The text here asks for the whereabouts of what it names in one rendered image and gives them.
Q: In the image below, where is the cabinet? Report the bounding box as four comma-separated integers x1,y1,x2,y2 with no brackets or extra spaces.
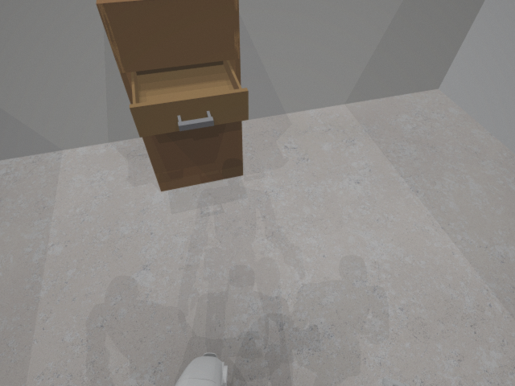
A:
96,0,243,191

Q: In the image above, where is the drawer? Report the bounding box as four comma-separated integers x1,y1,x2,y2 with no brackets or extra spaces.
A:
130,60,249,138

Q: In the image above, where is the handle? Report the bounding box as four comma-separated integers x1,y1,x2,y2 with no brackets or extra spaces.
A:
177,111,214,131

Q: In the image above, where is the robot left thigh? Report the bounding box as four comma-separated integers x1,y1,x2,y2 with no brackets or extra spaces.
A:
175,356,228,386

